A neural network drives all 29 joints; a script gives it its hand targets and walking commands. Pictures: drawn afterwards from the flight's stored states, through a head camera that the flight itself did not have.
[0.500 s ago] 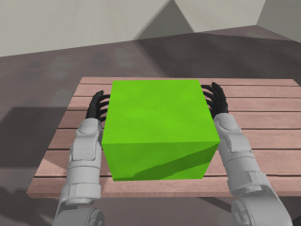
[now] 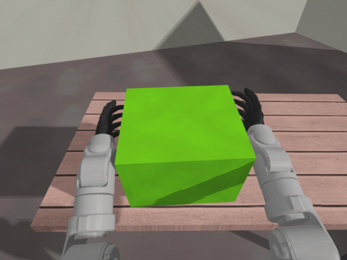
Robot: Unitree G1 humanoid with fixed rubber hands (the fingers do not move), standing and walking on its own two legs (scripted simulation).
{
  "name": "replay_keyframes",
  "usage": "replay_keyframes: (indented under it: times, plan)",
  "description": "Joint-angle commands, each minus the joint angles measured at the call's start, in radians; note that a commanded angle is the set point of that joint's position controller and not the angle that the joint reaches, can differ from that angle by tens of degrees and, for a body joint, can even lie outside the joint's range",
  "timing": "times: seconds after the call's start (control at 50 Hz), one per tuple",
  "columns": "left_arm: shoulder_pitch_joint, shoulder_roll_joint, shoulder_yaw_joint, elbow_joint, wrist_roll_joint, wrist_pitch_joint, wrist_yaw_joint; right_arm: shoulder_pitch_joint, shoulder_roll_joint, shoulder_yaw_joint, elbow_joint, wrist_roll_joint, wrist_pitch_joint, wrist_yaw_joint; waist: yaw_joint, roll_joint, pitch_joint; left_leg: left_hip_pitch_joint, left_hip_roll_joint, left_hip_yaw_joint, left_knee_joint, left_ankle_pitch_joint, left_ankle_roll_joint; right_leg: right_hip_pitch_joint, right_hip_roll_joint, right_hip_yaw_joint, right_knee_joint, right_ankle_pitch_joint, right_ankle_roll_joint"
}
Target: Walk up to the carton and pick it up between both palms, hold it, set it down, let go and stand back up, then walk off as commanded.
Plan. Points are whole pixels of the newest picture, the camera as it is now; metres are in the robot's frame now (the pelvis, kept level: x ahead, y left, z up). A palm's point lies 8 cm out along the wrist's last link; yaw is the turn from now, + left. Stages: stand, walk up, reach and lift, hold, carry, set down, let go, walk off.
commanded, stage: hold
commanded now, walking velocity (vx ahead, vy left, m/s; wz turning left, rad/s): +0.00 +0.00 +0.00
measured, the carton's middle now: (180, 144) +0.35 -0.01 +0.13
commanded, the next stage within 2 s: none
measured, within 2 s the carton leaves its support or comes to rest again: neither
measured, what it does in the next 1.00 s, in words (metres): stands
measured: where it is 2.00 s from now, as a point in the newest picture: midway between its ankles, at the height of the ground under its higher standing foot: outside the picture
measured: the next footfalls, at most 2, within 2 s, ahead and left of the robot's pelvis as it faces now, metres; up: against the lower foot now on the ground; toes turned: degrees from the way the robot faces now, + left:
none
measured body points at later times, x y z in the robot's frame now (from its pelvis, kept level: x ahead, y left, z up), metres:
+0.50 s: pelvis -0.01 +0.00 +0.00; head -0.05 +0.01 +0.45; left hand +0.37 +0.16 +0.17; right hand +0.38 -0.17 +0.20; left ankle +0.00 +0.13 -0.75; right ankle +0.02 -0.15 -0.75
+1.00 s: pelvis -0.01 +0.00 +0.00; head -0.06 +0.01 +0.45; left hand +0.35 +0.17 +0.17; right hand +0.37 -0.16 +0.20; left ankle +0.00 +0.13 -0.75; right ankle +0.02 -0.15 -0.75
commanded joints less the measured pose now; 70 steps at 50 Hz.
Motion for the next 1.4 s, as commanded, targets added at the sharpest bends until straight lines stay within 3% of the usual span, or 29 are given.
replay_keyframes:
  times: [0.0,0.06,0.16,0.28,0.38,0.48,0.56,0.62,0.66,0.72,0.8,0.94,1.04,1.14,1.24,1.38]
  plan:
    - [-0.806,-0.576,-0.555,-0.222,-0.12,-0.069,-0.135,-0.617,0.631,0.449,-0.276,0.088,0.007,0.092,-0.016,0.046,-0.398,0.054,-0.087,0.009,-0.058,0.358,-0.052,0.191,0.112,-0.031,0.033,0.161,-0.02]
    - [-0.816,-0.552,-0.481,-0.154,-0.079,-0.051,-0.155,-0.617,0.632,0.4,-0.18,0.056,0.026,0.102,-0.005,0.026,-0.292,-0.025,-0.086,0.027,-0.112,0.197,-0.028,0.196,0.099,-0.028,0.025,0.067,-0.025]
    - [-0.883,-0.545,-0.455,-0.136,-0.081,-0.05,-0.17,-0.693,0.662,0.38,-0.186,0.047,0.026,0.119,0.006,0.01,-0.314,-0.078,-0.087,0.038,-0.136,0.092,-0.007,0.203,0.093,-0.029,0.033,0.007,-0.028]
    - [-0.999,-0.582,-0.537,-0.215,-0.156,-0.084,-0.131,-0.748,0.703,0.41,-0.23,0.061,0.017,0.137,0.003,0.042,-0.434,-0.064,-0.077,0.026,-0.117,0.109,-0.023,0.165,0.101,-0.028,0.049,0.004,-0.032]
    - [-0.932,-0.569,-0.501,-0.151,-0.124,-0.062,-0.133,-0.721,0.697,0.412,-0.19,0.065,0.036,0.134,0.014,0.022,-0.369,-0.08,-0.082,0.03,-0.125,0.11,-0.013,0.179,0.099,-0.022,0.039,0.012,-0.029]
    - [-0.844,-0.545,-0.477,-0.182,-0.091,-0.031,-0.156,-0.652,0.683,0.443,-0.194,0.104,0.06,0.111,0.015,0.022,-0.37,-0.033,-0.091,0.029,-0.101,0.251,-0.023,0.242,0.103,-0.017,0.039,0.12,-0.024]
    - [-0.812,-0.551,-0.533,-0.306,-0.121,-0.022,-0.159,-0.625,0.682,0.503,-0.319,0.159,0.071,0.085,0.001,0.045,-0.47,0.042,-0.098,0.016,-0.044,0.452,-0.05,0.298,0.115,-0.015,0.062,0.274,-0.018]
    - [-0.79,-0.565,-0.611,-0.428,-0.167,-0.017,-0.148,-0.623,0.671,0.553,-0.474,0.212,0.075,0.063,-0.017,0.076,-0.59,0.109,-0.1,0.002,0.013,0.621,-0.078,0.329,0.129,-0.016,0.086,0.404,-0.013]
    - [-0.748,-0.55,-0.618,-0.44,-0.168,0.0,-0.147,-0.594,0.642,0.548,-0.498,0.214,0.093,0.052,-0.025,0.081,-0.555,0.112,-0.1,-0.003,0.018,0.634,-0.085,0.314,0.131,-0.016,0.084,0.402,-0.012]
    - [-0.704,-0.523,-0.578,-0.392,-0.14,0.028,-0.164,-0.546,0.6,0.506,-0.438,0.182,0.121,0.049,-0.028,0.073,-0.44,0.071,-0.1,0.002,-0.014,0.528,-0.08,0.297,0.123,-0.014,0.068,0.316,-0.016]
    - [-0.758,-0.506,-0.516,-0.314,-0.109,0.041,-0.198,-0.583,0.605,0.457,-0.337,0.138,0.136,0.064,-0.009,0.051,-0.337,-0.008,-0.094,0.017,-0.071,0.335,-0.055,0.266,0.113,-0.01,0.051,0.164,-0.029]
    - [-0.894,-0.505,-0.474,-0.227,-0.11,0.01,-0.197,-0.687,0.647,0.395,-0.263,0.085,0.115,0.102,0.005,0.038,-0.316,-0.098,-0.087,0.031,-0.129,0.095,-0.027,0.217,0.099,-0.019,0.047,-0.003,-0.039]
    - [-0.969,-0.553,-0.516,-0.237,-0.15,-0.031,-0.164,-0.762,0.695,0.415,-0.287,0.089,0.08,0.124,0.013,0.049,-0.411,-0.094,-0.083,0.027,-0.118,0.096,-0.027,0.198,0.103,-0.025,0.059,-0.001,-0.036]
    - [-0.919,-0.537,-0.472,-0.156,-0.112,-0.024,-0.16,-0.735,0.68,0.404,-0.211,0.077,0.084,0.129,0.021,0.031,-0.347,-0.109,-0.086,0.032,-0.13,0.075,-0.015,0.198,0.1,-0.021,0.045,-0.019,-0.033]
    - [-0.838,-0.519,-0.435,-0.145,-0.071,-0.003,-0.18,-0.682,0.664,0.412,-0.191,0.098,0.093,0.113,0.022,0.016,-0.326,-0.077,-0.093,0.034,-0.121,0.162,-0.015,0.243,0.1,-0.018,0.037,0.054,-0.028]
    - [-0.777,-0.539,-0.539,-0.33,-0.124,-0.001,-0.177,-0.649,0.664,0.524,-0.399,0.191,0.093,0.07,0.0,0.051,-0.507,0.065,-0.106,0.015,-0.021,0.511,-0.061,0.324,0.122,-0.019,0.072,0.317,-0.015]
